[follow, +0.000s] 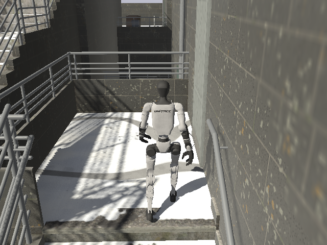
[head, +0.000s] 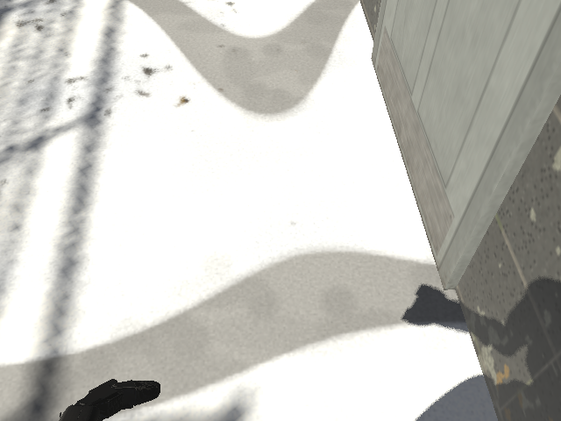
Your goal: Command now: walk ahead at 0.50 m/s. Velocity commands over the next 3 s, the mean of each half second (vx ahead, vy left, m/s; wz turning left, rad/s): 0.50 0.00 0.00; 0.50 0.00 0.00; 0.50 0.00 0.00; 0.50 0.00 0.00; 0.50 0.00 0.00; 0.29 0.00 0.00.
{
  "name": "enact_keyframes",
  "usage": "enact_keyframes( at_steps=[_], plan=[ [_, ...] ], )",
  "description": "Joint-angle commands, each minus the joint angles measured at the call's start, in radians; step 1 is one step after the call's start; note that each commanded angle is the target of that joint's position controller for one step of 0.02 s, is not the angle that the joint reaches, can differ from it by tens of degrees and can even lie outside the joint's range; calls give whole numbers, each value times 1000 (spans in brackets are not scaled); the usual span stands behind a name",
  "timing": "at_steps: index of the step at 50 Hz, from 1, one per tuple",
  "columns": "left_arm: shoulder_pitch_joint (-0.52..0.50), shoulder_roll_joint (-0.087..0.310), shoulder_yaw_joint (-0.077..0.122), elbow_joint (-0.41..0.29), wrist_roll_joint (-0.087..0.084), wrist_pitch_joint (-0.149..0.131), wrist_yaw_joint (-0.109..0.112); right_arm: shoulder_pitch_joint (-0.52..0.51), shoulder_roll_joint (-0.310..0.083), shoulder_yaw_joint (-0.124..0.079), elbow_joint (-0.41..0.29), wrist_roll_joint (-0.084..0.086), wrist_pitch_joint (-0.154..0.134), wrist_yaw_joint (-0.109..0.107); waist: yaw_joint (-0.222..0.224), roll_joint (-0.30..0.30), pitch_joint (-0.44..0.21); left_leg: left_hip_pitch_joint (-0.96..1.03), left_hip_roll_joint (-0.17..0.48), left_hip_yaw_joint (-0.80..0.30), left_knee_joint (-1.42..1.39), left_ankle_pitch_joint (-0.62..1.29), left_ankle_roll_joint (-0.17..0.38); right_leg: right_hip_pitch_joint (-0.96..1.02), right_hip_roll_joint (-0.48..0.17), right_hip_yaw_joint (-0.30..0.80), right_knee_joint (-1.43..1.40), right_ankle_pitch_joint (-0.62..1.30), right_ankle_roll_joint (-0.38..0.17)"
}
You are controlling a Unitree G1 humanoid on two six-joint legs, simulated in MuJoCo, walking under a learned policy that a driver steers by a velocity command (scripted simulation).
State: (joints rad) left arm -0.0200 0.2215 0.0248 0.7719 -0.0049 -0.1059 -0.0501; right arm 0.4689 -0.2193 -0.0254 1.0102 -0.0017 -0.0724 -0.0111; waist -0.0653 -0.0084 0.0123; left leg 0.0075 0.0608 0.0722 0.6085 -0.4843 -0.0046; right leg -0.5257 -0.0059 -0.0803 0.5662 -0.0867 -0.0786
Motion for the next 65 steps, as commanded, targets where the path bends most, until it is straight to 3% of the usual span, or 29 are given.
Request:
enact_keyframes(
  at_steps=[1,2,4,7,12,17,20,22,24,25,27,28,29,30,31,32,33,35,40,48,51,54,55,56,57,59,60,62,65],
  plan=[
    [475,240,81,56,46,-9,16,84,-26,2,-95,23,-65,11,153,-191,-435,-700,-116,-220,816,-58,25,961,-388,791,-203,31,-297],
    [427,195,71,65,27,-11,14,19,-64,-15,-123,42,-83,4,134,-133,-312,-735,-70,-255,857,-1,31,830,-348,634,-228,32,-251],
    [275,131,55,36,16,-18,12,-112,-103,-36,-174,31,-84,-22,69,20,-153,-656,9,-211,756,149,30,510,-300,423,-288,176,-185],
    [290,109,51,73,15,-14,27,-76,-62,-47,-193,30,-58,-30,8,-60,-94,-661,69,-178,683,218,33,413,-245,335,-359,127,-169],
    [397,142,58,116,23,-2,53,-239,-44,-48,-255,12,-28,-18,40,-92,22,-850,120,-125,540,411,7,358,-217,238,-429,52,-151],
    [481,166,55,120,7,21,75,-407,-26,-33,-318,17,-43,1,87,-65,47,-846,76,-87,264,595,-7,406,-194,157,-408,193,-104],
    [521,161,52,132,-3,19,70,-493,-18,-28,-359,21,-42,33,111,-58,84,-796,39,-70,133,607,1,441,-213,133,-403,180,-93],
    [534,184,57,139,0,30,64,-491,-27,-28,-365,4,-46,43,113,-83,98,-796,19,-50,91,547,16,513,-233,109,-359,229,-96],
    [504,167,51,124,-2,41,58,-503,-53,-37,-390,12,-42,62,103,-110,81,-696,-15,-31,30,476,55,547,-240,99,-286,366,-80],
    [465,153,45,115,-4,34,63,-445,-104,-60,-380,8,-36,64,69,-144,42,-597,-49,-11,-2,459,72,570,-235,111,-231,533,-60],
    [427,195,54,117,3,37,72,-168,-173,-94,-300,4,-38,61,-78,-144,-112,-237,-90,11,-53,452,132,513,-173,51,101,683,-7],
    [464,138,36,89,27,31,73,-1,-274,-113,-266,-9,-34,45,-99,46,-279,112,137,-262,3,526,200,250,-103,32,471,305,19],
    [695,-38,-12,108,13,4,55,-1,-323,-112,-263,-13,-43,59,24,367,-470,423,357,-795,-159,419,400,-77,94,166,836,-497,53],
    [610,92,21,116,-27,-22,48,6,-221,-97,-262,-6,-40,54,-36,285,-468,386,327,-905,-305,240,366,-189,56,267,952,-446,41],
    [438,160,37,63,-54,-30,52,-83,-179,-86,-265,6,-36,37,-41,199,-259,215,293,-692,-297,265,303,-254,-1,208,972,-377,35],
    [347,163,37,35,-37,-28,61,-175,-146,-70,-272,5,-34,30,-5,60,-175,15,263,-546,-304,375,265,-204,-62,184,904,-276,28],
    [322,152,43,24,-9,-13,60,-226,-103,-55,-267,-9,-37,34,42,46,-131,-139,233,-467,-335,440,260,-147,-96,176,845,-223,21],
    [365,116,52,17,-18,19,63,-246,-73,-46,-252,-19,-46,42,90,99,-103,-254,168,-328,-381,475,244,-48,-129,180,736,-195,18],
    [271,93,54,-9,10,48,65,-187,-143,-65,-203,-4,-45,19,97,60,-36,-248,160,-223,-462,572,259,-145,-145,153,490,-40,69],
    [37,83,40,-49,-17,26,44,-117,-191,-79,-161,16,-24,16,-2,101,41,-135,141,-151,-447,395,222,-81,-87,81,45,85,84],
    [2,119,42,-58,-9,6,25,-97,-202,-84,-155,11,-14,19,-17,87,38,-44,168,-175,-377,431,221,-72,-74,67,-8,4,58],
    [229,179,74,8,-3,-11,25,-139,-186,-76,-163,10,-1,13,108,93,-69,-56,113,-138,-132,723,167,232,-7,13,-96,-30,-2],
    [410,250,96,43,9,-14,37,-154,-136,-55,-184,-3,-4,11,175,-1,-197,-207,46,-71,153,618,118,491,-147,177,-79,-2,-67],
    [492,359,121,50,33,-9,39,-62,-46,-30,-210,3,-31,16,135,-277,-287,-622,-118,-37,529,173,41,829,-369,632,-169,-107,-242],
    [527,280,106,79,8,-5,29,-74,-96,-39,-196,25,-56,20,157,-259,-336,-769,-114,-172,665,-110,32,865,-402,808,-279,-238,-283],
    [398,203,80,56,8,-2,34,-197,-144,-50,-238,40,-69,14,124,-108,-145,-827,-7,-180,705,35,59,644,-356,589,-304,-278,-198],
    [318,169,69,37,8,0,39,-238,-143,-58,-250,24,-64,8,95,-37,-79,-784,30,-168,631,120,50,511,-322,508,-336,-213,-171],
    [262,172,64,37,19,5,47,-217,-117,-65,-252,17,-43,3,44,-81,-51,-707,61,-155,533,199,36,407,-268,399,-384,-84,-147],
    [330,197,73,67,15,6,55,-226,-90,-61,-257,14,-26,-1,43,-81,-31,-746,68,-127,447,304,-1,394,-259,297,-421,34,-160]
  ],
)
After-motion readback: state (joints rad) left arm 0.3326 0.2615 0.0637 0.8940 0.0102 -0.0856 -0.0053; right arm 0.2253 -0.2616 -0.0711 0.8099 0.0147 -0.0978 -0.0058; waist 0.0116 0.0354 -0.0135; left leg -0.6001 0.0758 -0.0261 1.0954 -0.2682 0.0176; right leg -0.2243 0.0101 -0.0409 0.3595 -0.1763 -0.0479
